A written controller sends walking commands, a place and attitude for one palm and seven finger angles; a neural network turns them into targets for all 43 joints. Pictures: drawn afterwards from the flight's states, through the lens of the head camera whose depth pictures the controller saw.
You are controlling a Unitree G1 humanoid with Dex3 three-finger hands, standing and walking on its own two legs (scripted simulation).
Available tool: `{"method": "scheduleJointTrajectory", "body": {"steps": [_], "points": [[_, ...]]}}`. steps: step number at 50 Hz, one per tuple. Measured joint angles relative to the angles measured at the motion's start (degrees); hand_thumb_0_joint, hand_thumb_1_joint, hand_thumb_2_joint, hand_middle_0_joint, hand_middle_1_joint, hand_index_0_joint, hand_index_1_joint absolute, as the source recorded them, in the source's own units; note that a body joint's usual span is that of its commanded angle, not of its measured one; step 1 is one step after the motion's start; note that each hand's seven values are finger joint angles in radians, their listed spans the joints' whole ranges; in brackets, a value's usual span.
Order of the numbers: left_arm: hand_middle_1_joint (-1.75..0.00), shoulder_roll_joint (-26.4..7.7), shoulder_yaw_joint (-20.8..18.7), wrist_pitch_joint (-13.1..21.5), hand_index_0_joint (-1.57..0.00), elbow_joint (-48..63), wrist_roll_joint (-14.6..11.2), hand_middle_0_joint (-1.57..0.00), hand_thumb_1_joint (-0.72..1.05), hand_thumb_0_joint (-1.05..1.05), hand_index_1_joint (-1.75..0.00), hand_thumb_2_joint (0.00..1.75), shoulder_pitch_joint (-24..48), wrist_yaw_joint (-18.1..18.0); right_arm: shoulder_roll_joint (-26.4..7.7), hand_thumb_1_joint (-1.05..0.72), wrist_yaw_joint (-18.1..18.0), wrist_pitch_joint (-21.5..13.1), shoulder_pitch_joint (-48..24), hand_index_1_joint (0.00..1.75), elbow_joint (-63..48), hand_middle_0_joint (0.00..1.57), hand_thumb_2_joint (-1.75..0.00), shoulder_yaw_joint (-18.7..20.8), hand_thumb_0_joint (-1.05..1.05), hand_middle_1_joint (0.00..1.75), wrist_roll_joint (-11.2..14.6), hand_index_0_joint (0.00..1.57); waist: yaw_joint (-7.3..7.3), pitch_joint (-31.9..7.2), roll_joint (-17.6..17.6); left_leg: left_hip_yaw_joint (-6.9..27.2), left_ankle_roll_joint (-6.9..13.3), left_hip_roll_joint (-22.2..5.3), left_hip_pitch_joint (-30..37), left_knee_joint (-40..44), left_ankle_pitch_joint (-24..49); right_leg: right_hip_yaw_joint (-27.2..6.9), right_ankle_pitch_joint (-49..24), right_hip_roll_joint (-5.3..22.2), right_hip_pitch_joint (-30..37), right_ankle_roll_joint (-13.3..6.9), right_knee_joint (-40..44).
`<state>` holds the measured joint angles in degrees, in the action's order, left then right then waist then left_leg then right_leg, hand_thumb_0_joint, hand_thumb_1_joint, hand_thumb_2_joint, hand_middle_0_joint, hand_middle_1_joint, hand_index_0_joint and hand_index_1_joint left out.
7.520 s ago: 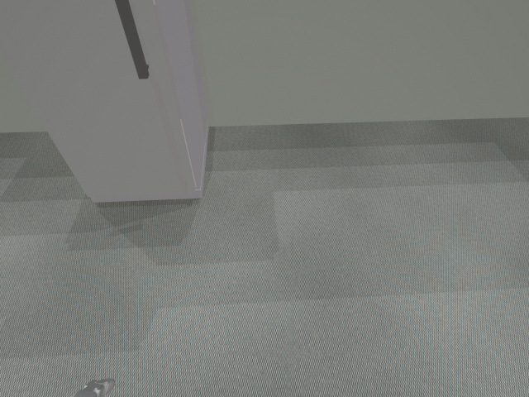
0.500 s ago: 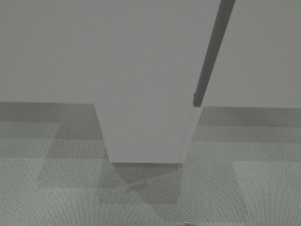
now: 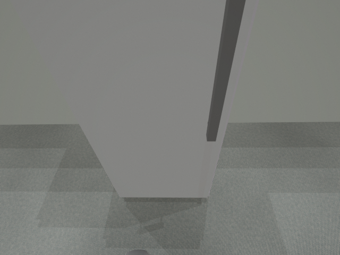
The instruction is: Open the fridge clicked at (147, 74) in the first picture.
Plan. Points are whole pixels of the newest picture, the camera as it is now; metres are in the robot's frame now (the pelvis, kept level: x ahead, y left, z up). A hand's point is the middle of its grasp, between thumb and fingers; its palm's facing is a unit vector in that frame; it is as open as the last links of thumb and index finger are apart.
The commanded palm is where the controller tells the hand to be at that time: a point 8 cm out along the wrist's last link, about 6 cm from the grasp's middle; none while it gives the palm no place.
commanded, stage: come to a stop and stand still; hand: right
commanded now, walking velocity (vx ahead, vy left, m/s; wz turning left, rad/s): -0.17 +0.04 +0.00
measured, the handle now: (219, 78) +0.50 -0.10 +0.16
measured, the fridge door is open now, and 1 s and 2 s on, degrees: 0 0 0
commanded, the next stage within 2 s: look again from close up in 1.76 s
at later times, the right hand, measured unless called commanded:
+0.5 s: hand out of the picture +0.03 -0.14 -0.16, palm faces +0.05 +0.97 -0.25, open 7.3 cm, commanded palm none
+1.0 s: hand out of the picture -0.01 -0.13 -0.18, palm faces -0.02 +0.97 -0.22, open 7.4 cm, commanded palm none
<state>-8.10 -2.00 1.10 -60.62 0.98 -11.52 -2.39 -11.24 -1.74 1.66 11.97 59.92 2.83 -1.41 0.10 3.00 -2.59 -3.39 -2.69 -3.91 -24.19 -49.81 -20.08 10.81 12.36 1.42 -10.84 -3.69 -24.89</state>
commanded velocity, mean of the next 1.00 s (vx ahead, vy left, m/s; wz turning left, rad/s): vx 0.04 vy -0.01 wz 0.00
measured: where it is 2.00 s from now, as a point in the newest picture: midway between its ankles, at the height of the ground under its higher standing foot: outside the picture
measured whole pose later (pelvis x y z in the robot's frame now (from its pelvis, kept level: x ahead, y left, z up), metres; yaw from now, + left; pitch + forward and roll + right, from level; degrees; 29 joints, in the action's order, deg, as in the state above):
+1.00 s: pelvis -0.03 +0.05 -0.01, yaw +1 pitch +1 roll +0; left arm -7.6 -1.3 -0.3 -63.5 1.0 -19.0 -1.4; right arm -8.3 -1.8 -1.1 13.9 63.1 1.1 -1.2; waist -1.2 3.5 2.1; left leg -4.4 1.8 0.2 -16.2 -30.6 -14.1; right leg 1.5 22.3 3.8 -11.1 1.7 -32.5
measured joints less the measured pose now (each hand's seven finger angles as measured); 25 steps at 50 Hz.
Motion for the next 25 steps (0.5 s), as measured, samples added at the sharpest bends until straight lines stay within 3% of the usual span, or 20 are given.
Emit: {"method": "scheduleJointTrajectory", "body": {"steps": [6,10,12,14,19,22,25], "points": [[-0.3,0.17,-0.88,-1.71,-0.21,-0.19,0.54,-0.21,0.92,-0.01,-0.3,0.9,-1.03,0.39,-0.25,-0.92,-0.06,1.05,-3.54,0.3,-3.06,0.19,-0.9,0.3,0.0,0.3,-0.03,0.19,-1.46,1.63,1.73,0.01,0.8,1.16,3.04,4.14,-2.67,-0.23,1.47,1.65,-1.22,1.31,-2.94],[-0.3,-0.16,-1.4,-2.29,-0.21,-0.3,0.19,-0.21,0.91,0.0,-0.3,0.9,-2.3,1.11,-0.09,-0.91,-0.07,-0.33,-3.6,0.3,-4.13,0.2,-0.9,-0.17,0.0,0.3,0.02,0.19,-1.56,1.46,2.52,-0.55,1.98,0.88,9.32,17.77,5.7,0.07,2.86,2.29,-3.36,3.02,-6.4],[-0.3,-1.04,-1.68,-2.94,-0.21,-0.25,-0.22,-0.21,0.91,0.0,-0.3,0.9,-2.12,1.34,0.89,-0.91,-0.25,-1.16,-3.62,0.3,-3.6,0.2,-0.9,-0.69,0.0,0.3,-0.09,0.19,-1.88,1.96,4.44,-1.05,3.57,1.96,9.0,17.35,4.17,-2.2,8.12,2.65,-5.13,4.11,-10.35],[-0.3,-1.6,-1.79,-3.98,-0.2,-0.09,-0.34,-0.2,0.91,0.0,-0.3,0.9,-1.93,1.26,1.76,-0.91,-0.11,-1.57,-3.23,0.3,-3.3,0.2,-0.9,-1.31,0.0,0.3,-0.05,0.19,-2.09,2.0,5.11,-1.25,4.27,2.02,8.68,17.22,4.35,-5.72,14.95,1.16,-7.44,4.85,-17.16],[-0.3,-2.43,-1.79,-4.73,-0.2,-0.06,-0.26,-0.2,0.91,0.0,-0.3,0.9,-1.95,1.72,3.11,-0.92,-0.24,-1.36,-2.39,0.3,-2.71,0.2,-0.9,-1.39,0.0,0.3,0.12,0.2,-1.3,1.22,5.07,-1.48,4.68,1.74,8.87,19.81,6.85,-9.44,13.89,-0.32,-10.14,6.27,-29.33],[-0.3,-2.78,-1.73,-4.76,-0.2,0.2,-0.04,-0.2,0.91,0.0,-0.3,0.9,-2.18,2.15,2.8,-0.92,-0.08,-1.35,-1.83,0.3,-2.87,0.2,-0.9,-0.97,0.0,0.3,-0.12,0.2,-0.35,0.58,4.43,-1.72,4.6,1.32,8.41,20.98,8.13,-9.84,12.71,0.05,-9.2,6.63,-28.55],[-0.3,-3.07,-1.54,-4.44,-0.2,0.58,0.02,-0.2,0.91,0.0,-0.3,0.9,-2.08,2.38,2.18,-0.92,0.14,-1.43,-0.97,0.3,-2.78,0.2,-0.9,-0.53,0.0,0.3,-0.42,0.2,0.92,0.14,3.37,-1.59,4.33,0.75,7.75,21.98,9.47,-9.57,13.53,0.44,-6.59,6.39,-22.52]]}}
